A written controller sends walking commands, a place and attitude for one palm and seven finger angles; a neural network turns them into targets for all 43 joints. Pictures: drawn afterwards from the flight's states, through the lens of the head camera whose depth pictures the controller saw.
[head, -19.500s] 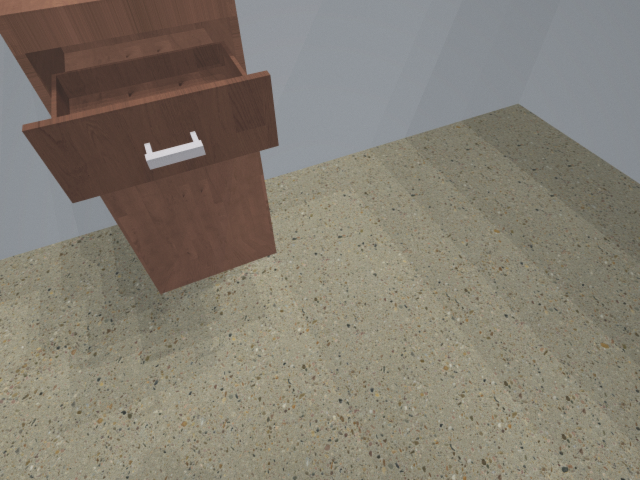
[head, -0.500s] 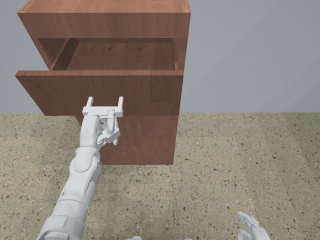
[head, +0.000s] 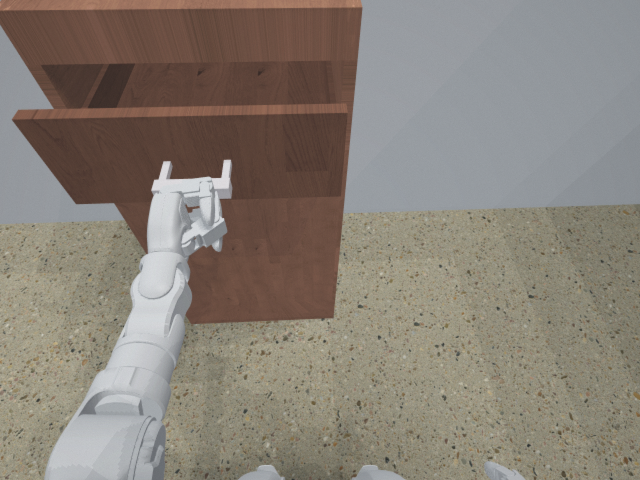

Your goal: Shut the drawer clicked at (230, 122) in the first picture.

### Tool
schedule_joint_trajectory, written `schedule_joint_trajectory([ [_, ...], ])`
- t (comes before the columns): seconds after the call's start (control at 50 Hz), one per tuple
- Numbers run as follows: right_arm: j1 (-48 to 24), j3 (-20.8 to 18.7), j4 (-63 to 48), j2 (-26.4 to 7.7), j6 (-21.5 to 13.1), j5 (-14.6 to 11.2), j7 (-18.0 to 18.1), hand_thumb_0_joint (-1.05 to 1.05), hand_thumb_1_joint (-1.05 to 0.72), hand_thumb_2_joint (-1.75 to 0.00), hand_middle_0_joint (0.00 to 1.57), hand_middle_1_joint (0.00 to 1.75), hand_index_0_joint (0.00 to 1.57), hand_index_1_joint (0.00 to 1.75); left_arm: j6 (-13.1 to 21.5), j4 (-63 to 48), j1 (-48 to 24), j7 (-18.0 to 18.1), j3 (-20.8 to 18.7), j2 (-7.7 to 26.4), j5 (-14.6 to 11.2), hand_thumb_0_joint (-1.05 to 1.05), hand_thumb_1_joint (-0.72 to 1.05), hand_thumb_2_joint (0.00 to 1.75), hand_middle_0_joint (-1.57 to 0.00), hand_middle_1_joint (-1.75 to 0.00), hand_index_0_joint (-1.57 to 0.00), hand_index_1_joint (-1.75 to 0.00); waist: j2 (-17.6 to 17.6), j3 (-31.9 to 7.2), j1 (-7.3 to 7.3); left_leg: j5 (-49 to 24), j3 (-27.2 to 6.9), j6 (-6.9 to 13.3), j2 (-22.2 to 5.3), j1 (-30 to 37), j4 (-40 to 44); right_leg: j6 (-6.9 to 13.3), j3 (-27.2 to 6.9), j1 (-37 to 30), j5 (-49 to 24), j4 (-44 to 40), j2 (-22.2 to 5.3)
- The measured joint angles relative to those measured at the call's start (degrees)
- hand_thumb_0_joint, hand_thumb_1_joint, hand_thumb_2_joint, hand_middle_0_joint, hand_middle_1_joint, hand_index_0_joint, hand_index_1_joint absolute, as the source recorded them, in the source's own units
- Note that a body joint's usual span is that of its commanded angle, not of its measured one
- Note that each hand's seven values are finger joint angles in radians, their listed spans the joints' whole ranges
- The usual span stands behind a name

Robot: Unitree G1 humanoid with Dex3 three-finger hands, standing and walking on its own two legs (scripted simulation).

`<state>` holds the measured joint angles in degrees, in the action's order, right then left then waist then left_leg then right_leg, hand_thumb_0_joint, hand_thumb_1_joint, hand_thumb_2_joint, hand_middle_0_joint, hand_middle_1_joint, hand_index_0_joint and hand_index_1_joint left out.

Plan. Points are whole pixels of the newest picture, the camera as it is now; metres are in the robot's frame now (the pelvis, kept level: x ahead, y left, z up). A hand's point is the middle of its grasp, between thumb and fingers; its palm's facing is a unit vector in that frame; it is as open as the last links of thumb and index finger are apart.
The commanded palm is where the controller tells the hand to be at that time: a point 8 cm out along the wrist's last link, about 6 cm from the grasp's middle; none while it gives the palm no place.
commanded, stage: push the drawer shut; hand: left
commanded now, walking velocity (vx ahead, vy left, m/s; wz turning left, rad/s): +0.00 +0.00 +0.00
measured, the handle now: (195, 178) +0.50 +0.17 +0.08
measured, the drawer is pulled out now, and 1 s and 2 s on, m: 0.12 0.00 0.00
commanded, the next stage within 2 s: pull the fist back off the drawer in 1.22 s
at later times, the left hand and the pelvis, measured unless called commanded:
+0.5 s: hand (221, 182) +0.49 +0.13 +0.08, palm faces +0.03 -1.00 -0.02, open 3.1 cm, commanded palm +0.47 +0.18 +0.08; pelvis +0.00 +0.01 -0.01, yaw -1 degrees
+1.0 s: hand (225, 156) +0.54 +0.13 +0.08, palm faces +0.04 -1.00 -0.02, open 3.0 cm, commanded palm +0.54 +0.18 +0.08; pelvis +0.01 +0.01 -0.02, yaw -1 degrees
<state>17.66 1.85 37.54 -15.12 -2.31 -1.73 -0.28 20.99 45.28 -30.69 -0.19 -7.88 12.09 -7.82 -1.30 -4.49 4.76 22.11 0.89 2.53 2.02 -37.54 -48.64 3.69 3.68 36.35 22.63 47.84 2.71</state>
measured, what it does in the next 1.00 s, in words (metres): stands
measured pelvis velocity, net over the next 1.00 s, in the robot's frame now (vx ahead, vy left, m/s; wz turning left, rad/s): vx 0.01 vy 0.01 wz -0.02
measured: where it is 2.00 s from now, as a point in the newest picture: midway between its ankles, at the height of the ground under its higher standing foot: outside the picture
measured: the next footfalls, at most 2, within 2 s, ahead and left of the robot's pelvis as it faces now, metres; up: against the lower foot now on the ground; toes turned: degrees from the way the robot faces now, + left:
none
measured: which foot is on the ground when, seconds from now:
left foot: down 0.00-1.00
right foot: down 0.00-1.00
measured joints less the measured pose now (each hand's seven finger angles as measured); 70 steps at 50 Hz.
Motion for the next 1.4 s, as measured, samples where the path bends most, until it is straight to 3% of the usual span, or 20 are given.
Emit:
schedule_joint_trajectory([
  [0.38,3.28,0.46,0.14,-0.25,0.13,0.97,-0.46,0.01,-0.91,-0.9,0.2,0.29,0.2,0.3,2.78,17.05,-14.47,-1.91,-6.52,5.2,2.07,0.02,0.73,0.9,-1.4,-1.6,-1.4,-1.6,0.09,-0.72,3.16,0.28,0.37,0.22,-0.61,-5.51,-2.45,-0.11,-0.2,5.38,-0.32,1.74,0.51],
  [0.92,7.5,0.73,-0.12,-0.64,2.52,3.42,-2.25,0.01,-0.91,-0.9,0.2,0.3,0.2,0.3,2.62,27.7,-27.64,0.09,-11.39,11.01,6.54,0.03,0.77,0.92,-1.4,-1.6,-1.4,-1.6,-0.73,-1.72,7.32,1.91,0.29,0.87,-0.97,-12.74,-5.6,-0.72,-0.06,12.0,0.53,3.51,0.87],
  [1.02,8.01,1.01,0.1,-0.63,2.81,3.61,-2.23,0.01,-0.91,-0.9,0.2,0.3,0.2,0.3,3.18,29.27,-28.98,-0.22,-11.48,11.3,7.19,-0.01,0.7,0.95,-1.4,-1.6,-1.4,-1.6,-0.89,-1.84,7.29,2.04,-0.38,0.86,-0.84,-13.9,-6.31,-0.71,0.63,12.76,0.72,3.81,0.75],
  [1.18,7.23,1.63,0.26,-0.78,2.03,3.61,-1.58,0.01,-0.9,-0.9,0.2,0.3,0.2,0.3,2.67,31.13,-31.69,0.08,-10.54,13.45,7.49,-0.05,0.61,0.96,-1.4,-1.6,-1.4,-1.6,-0.7,-1.63,8.44,1.66,-1.45,0.77,-0.88,-16.31,-7.49,-0.6,1.78,14.49,0.23,4.12,0.8],
  [1.4,7.61,2.26,0.93,-1.56,-0.05,3.36,-0.81,0.01,-0.91,-0.9,0.2,0.3,0.2,0.3,1.35,32.55,-34.27,0.02,-8.5,15.6,6.43,-0.04,0.56,0.95,-1.4,-1.6,-1.4,-1.6,-0.78,-1.21,9.59,0.71,-1.8,0.97,-0.8,-17.95,-7.61,-0.84,2.18,15.75,-0.88,3.7,0.71],
])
